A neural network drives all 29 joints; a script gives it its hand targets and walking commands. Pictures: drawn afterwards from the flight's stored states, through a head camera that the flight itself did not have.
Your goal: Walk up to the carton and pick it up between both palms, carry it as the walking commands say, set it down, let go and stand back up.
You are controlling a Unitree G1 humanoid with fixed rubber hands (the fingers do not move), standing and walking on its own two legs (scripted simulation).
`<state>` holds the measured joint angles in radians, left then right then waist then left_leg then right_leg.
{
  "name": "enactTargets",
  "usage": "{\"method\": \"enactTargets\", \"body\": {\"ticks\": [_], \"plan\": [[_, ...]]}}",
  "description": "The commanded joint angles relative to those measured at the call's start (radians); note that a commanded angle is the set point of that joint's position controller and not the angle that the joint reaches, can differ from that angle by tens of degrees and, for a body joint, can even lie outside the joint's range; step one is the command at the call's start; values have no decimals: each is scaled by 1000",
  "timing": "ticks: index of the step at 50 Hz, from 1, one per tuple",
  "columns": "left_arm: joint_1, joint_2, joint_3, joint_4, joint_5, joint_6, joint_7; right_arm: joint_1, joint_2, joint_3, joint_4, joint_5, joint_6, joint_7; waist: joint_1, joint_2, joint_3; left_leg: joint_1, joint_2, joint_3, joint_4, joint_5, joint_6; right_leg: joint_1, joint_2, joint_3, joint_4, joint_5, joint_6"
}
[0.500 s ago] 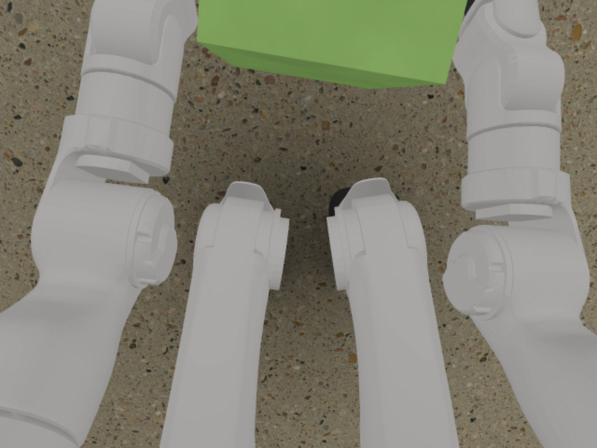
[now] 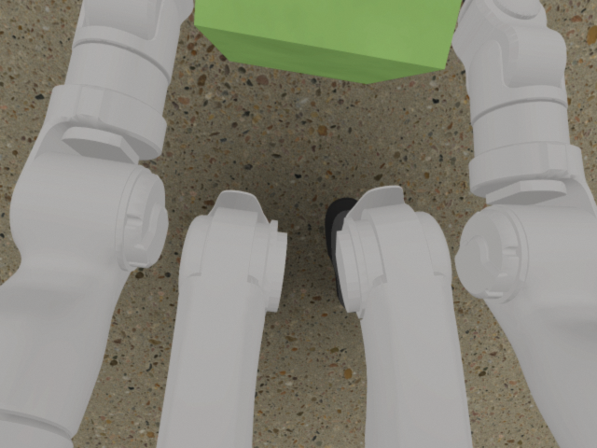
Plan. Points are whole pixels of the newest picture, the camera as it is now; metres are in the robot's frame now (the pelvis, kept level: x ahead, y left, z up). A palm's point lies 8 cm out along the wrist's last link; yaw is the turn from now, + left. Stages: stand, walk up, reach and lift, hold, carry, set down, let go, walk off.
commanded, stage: set down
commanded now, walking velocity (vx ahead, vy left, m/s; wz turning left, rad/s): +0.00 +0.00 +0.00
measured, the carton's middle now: out of the picture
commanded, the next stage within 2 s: none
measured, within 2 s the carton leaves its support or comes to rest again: rests again in 0.58 s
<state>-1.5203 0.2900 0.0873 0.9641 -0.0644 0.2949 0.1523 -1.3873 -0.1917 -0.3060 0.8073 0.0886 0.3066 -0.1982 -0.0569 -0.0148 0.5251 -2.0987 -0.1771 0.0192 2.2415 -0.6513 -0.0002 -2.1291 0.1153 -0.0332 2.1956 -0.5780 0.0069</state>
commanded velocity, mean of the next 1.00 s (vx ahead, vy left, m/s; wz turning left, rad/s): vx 0.00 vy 0.00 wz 0.00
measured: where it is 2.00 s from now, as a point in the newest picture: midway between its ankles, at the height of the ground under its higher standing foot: (296, 280)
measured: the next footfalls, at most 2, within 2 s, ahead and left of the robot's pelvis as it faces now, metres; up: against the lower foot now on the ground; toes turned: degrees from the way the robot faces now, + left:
none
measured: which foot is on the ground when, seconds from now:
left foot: down 0.00-1.00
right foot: down 0.00-1.00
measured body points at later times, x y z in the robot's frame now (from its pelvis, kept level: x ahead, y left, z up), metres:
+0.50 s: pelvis +0.00 +0.00 -0.01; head +0.37 +0.00 +0.24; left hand +0.57 +0.11 -0.18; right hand +0.53 -0.18 -0.19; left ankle +0.10 +0.10 -0.34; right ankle +0.12 -0.10 -0.34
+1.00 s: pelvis +0.01 +0.00 -0.02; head +0.37 +0.00 +0.24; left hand +0.57 +0.11 -0.20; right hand +0.53 -0.18 -0.19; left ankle +0.10 +0.09 -0.34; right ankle +0.12 -0.10 -0.34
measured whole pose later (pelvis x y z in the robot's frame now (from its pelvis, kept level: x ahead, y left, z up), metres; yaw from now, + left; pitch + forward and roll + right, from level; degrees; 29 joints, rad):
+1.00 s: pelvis +0.01 +0.00 -0.02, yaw +0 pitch +29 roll -2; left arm -1.51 0.29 0.05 1.16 -0.10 0.18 0.14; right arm -1.38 -0.20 -0.29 1.00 0.10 0.19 -0.13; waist -0.07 -0.01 0.46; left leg -2.16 -0.14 0.05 2.32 -0.67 0.04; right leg -2.18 0.08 -0.05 2.28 -0.61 0.00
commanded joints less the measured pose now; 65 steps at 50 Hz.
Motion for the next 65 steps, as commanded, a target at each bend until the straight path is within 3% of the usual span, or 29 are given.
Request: {"method": "enactTargets", "body": {"ticks": [1,9,18,32,44,65], "plan": [[-743,-1037,-342,-350,-159,-84,-226,-862,935,459,-290,150,-76,262,-52,111,-2016,731,19,-28,-177,569,15,834,29,-3,-115,613,-4],[-706,-1020,-343,-287,-167,-100,-212,-845,893,444,-240,138,-94,272,-58,103,-1890,720,22,-43,-171,553,13,741,22,-4,-105,554,-2],[-700,-1017,-286,-189,-148,-110,-229,-864,874,402,-183,114,-109,293,-64,79,-1711,634,24,-46,-171,466,23,658,12,-7,-103,465,-5],[-700,-993,-262,-165,-130,-143,-247,-831,896,387,-130,123,-131,307,-47,79,-1585,548,23,-40,-147,454,29,620,7,8,-81,469,-10],[-665,-974,-263,-114,-123,-156,-269,-727,891,351,-24,101,-133,327,-56,100,-1389,472,26,-51,-140,399,32,521,2,15,-67,407,-18],[-552,-911,-213,-13,-74,-173,-288,-621,867,291,72,52,-143,353,-41,80,-1097,315,29,-66,-131,327,49,374,0,29,-49,331,-20]]}}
